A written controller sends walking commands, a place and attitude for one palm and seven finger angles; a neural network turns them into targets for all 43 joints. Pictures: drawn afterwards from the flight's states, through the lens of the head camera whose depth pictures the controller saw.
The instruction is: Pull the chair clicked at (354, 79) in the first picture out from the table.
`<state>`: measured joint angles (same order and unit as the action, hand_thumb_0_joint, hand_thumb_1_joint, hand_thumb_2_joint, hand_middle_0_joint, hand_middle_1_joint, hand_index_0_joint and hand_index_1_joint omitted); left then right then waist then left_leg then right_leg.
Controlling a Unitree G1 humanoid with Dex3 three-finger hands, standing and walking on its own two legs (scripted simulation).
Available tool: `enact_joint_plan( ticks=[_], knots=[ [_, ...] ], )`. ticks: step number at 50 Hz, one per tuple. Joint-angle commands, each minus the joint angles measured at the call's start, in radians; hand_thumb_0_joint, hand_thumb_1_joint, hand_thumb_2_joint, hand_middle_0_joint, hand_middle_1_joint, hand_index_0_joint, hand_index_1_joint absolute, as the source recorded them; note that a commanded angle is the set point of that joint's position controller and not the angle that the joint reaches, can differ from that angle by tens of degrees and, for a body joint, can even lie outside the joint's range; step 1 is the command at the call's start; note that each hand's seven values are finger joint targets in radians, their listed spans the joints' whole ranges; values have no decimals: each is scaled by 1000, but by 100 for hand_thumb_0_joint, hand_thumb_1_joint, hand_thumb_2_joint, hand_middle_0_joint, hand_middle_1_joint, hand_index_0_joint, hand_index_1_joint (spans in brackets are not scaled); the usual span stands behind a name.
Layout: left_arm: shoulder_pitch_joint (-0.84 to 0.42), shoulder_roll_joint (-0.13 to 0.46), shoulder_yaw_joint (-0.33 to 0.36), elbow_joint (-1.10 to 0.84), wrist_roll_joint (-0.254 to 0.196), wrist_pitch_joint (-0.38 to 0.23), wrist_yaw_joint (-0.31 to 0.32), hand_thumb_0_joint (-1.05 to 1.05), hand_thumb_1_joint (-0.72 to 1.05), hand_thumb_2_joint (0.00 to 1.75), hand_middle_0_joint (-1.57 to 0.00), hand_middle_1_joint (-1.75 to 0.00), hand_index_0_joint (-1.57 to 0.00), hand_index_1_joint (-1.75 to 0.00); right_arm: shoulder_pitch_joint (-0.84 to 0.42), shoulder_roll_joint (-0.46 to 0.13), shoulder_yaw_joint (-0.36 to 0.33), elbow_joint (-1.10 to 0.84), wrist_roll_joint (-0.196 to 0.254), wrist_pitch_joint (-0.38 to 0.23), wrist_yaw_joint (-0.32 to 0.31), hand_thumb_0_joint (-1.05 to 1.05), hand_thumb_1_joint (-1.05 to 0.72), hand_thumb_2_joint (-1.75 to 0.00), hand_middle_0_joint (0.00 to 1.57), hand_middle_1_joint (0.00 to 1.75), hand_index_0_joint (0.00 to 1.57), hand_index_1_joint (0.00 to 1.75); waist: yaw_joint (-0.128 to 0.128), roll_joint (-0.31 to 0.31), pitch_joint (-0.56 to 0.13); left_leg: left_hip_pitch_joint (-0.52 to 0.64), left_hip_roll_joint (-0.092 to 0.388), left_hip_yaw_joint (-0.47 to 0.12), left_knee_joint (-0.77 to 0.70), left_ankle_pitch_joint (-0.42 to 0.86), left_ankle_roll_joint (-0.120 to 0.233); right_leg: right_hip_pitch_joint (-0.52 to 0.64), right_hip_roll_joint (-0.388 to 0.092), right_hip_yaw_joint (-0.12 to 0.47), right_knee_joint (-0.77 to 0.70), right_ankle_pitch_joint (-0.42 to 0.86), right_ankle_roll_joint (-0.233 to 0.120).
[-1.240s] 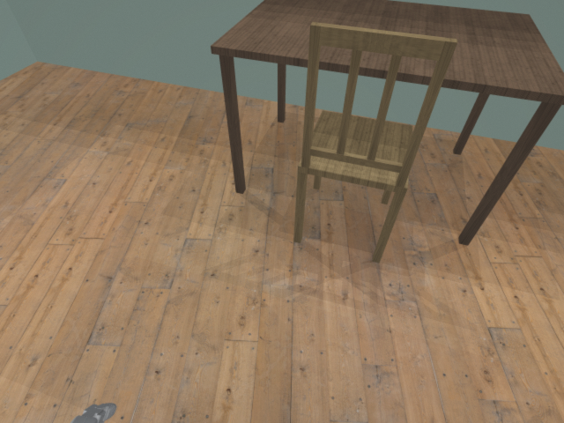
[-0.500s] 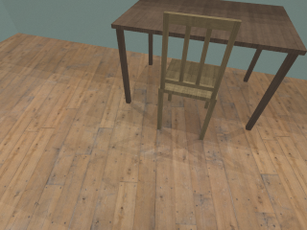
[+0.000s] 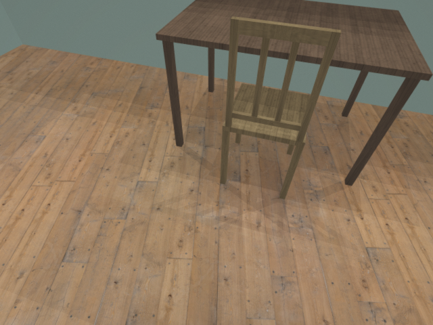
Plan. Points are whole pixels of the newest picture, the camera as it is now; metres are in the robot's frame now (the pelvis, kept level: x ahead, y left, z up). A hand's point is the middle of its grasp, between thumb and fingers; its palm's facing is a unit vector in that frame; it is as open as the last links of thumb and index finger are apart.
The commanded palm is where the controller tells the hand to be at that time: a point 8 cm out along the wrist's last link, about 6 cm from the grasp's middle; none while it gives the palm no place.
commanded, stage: look at it before walking up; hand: left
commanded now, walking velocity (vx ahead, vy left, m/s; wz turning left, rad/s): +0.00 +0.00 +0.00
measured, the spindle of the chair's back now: (259, 81) +1.01 -0.12 -0.07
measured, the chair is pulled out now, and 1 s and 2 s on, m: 0.00 0.00 0.00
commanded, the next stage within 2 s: walk to a spot facing it in 0.20 s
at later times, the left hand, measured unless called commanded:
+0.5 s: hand out of the picture +0.05 +0.22 -0.17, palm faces -0.01 -0.96 -0.26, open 7.4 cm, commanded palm none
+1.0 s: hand (164, 257) +0.32 +0.16 -0.20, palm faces -0.16 -0.96 -0.21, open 7.3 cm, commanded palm none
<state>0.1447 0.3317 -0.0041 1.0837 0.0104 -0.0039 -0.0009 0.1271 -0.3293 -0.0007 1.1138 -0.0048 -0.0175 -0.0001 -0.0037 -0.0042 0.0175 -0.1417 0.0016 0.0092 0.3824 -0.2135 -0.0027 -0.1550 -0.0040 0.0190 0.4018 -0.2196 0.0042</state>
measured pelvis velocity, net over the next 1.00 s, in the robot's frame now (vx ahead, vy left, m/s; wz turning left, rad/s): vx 0.20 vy -0.02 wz -0.17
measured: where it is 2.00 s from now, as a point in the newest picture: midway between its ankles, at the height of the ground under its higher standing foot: (235, 282)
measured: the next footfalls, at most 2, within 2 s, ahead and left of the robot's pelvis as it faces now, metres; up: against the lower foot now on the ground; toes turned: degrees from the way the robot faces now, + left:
right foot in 0.98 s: +0.33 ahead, -0.11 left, +0.00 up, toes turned -16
left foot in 1.48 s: +0.41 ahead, +0.08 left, +0.00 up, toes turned -4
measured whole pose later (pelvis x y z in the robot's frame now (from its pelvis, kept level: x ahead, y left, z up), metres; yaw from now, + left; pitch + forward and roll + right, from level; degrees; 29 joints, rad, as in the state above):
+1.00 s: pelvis +0.20 -0.02 -0.04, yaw -9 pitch -1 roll +0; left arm 0.14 0.19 0.06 0.99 0.02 -0.05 -0.02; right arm 0.55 -0.11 -0.02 1.24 0.01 -0.05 -0.03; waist -0.02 0.01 0.12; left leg 0.07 0.07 0.16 0.68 -0.53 -0.01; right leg -0.45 0.02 -0.16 0.64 -0.15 -0.11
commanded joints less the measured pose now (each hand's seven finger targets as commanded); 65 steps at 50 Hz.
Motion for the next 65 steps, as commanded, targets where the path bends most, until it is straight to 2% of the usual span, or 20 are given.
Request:
enact_joint_plan(
  ticks=[1,15,17,20,23,29,30,31,32,33,36,41,46,47,48,49,50,53,56,65],
  knots=[
    [-30,205,41,-64,0,-24,13,0,90,90,-20,-30,-20,-30,-49,-207,-35,-64,-3,-22,-16,0,-90,-90,20,30,20,30,7,11,-51,14,121,-95,-68,153,29,10,-112,92,-63,162,-33],
    [-27,208,41,-58,2,-23,12,0,90,90,-20,-30,-20,-30,-54,-207,-34,-63,-3,-19,-15,0,-90,-90,20,30,20,30,6,-3,-33,23,119,-95,-81,136,27,2,-111,98,-83,148,-32],
    [52,88,16,-25,2,-3,14,0,90,90,-20,-30,-20,-30,15,-83,-5,-33,-11,-2,-9,0,-90,-90,20,30,20,30,8,-12,-47,19,103,-62,-49,-7,10,-1,-105,98,-79,-29,-19],
    [95,103,28,-26,11,8,1,0,90,90,-20,-30,-20,-30,56,-81,-13,-36,-19,7,-3,0,-90,-90,20,30,20,30,13,-39,36,-85,73,-52,-22,-297,20,-61,-99,153,-102,-343,-47],
    [142,112,44,-33,12,5,-5,0,90,90,-20,-30,-20,-30,75,-69,-20,-52,-20,1,-1,0,-90,-90,20,30,20,30,22,-87,106,-169,49,-19,71,-321,22,-77,-120,212,-116,-418,-89],
    [196,75,66,-38,6,-20,1,0,90,90,-20,-30,-20,-30,188,-3,-26,-52,-10,-34,-9,0,-90,-90,20,30,20,30,-16,-85,116,-98,48,51,129,-189,25,-114,-157,236,-34,-174,-149],
    [170,46,65,-46,7,-21,0,0,90,90,-20,-30,-20,-30,258,-4,-29,-28,-10,-41,-11,0,-90,-90,20,30,20,30,-47,-12,112,5,82,-6,49,-144,43,-188,-98,158,79,-117,-122],
    [131,-11,56,-66,4,-22,-4,0,90,90,-20,-30,-20,-30,385,-62,-48,16,-20,-52,-18,0,-90,-90,20,30,20,30,-96,209,96,178,225,-228,-55,-23,110,-356,19,12,379,-76,-73],
    [56,-51,45,-106,8,-39,0,0,90,90,-20,-30,-20,-30,510,-87,-58,56,-24,-57,-31,0,-90,-90,20,30,20,30,-129,315,124,308,376,-395,-134,263,172,-572,50,-67,599,-310,-43],
    [19,-19,51,-117,13,-45,7,0,90,90,-20,-30,-20,-30,558,-56,-46,76,-21,-59,-40,0,-90,-90,20,30,20,30,-129,230,145,349,411,-394,-91,504,203,-645,0,-7,695,-324,-44],
    [26,-75,60,-102,11,-39,-10,0,90,90,-20,-30,-20,-30,460,13,-33,37,-19,-70,-47,0,-90,-90,20,30,20,30,-65,81,177,252,353,-192,-96,548,190,-624,-72,-23,759,-224,-42],
    [-14,-149,46,-130,7,-17,-35,0,90,90,-20,-30,-20,-30,430,74,-21,45,-13,-83,-53,0,-90,-90,20,30,20,30,-16,150,203,129,221,59,-181,546,114,-487,-45,-147,495,-2,-44],
    [172,-106,64,-76,12,-27,-21,0,90,90,-20,-30,-20,-30,387,4,-47,50,1,-72,-57,0,-90,-90,20,30,20,30,82,144,36,140,241,142,86,877,97,-90,42,-193,250,111,-101],
    [268,-81,74,-43,18,-34,-16,0,90,90,-20,-30,-20,-30,374,2,-49,44,4,-69,-55,0,-90,-90,20,30,20,30,122,128,-19,89,217,152,238,822,75,58,51,-192,181,166,-109],
    [380,-20,92,-17,21,-47,-7,0,90,90,-20,-30,-20,-30,371,20,-48,38,13,-68,-45,0,-90,-90,20,30,20,30,177,38,-87,-57,181,149,478,579,45,257,-38,-97,120,272,-148],
    [442,68,111,-5,18,-57,9,0,90,90,-20,-30,-20,-30,437,98,-38,29,24,-69,-41,0,-90,-90,20,30,20,30,158,-182,-207,-286,34,144,848,-222,5,427,-344,309,98,573,-276],
    [418,98,116,-17,-5,-52,15,0,90,90,-20,-30,-20,-30,450,100,-45,16,23,-62,-47,0,-90,-90,20,30,20,30,124,-182,-267,-309,14,31,1048,-395,20,368,-451,473,-10,588,-357],
    [161,-24,84,-80,-9,-38,26,0,90,90,-20,-30,-20,-30,334,128,-48,-5,-7,-29,-29,0,-90,-90,20,30,20,30,27,-45,18,-336,136,-21,1007,-193,26,-87,-330,297,-157,27,-276],
    [102,-54,68,-96,6,-50,25,0,90,90,-20,-30,-20,-30,373,158,-44,2,-25,2,-20,0,-90,-90,20,30,20,30,-39,-2,33,-270,145,8,861,-117,10,-258,-246,148,-214,-44,-216],
    [187,-35,81,-74,17,-56,9,0,90,90,-20,-30,-20,-30,172,142,-56,-104,-22,-4,5,0,-90,-90,20,30,20,30,2,-77,75,-302,133,54,457,-94,-11,-216,-230,163,-284,-246,-228]
  ],
)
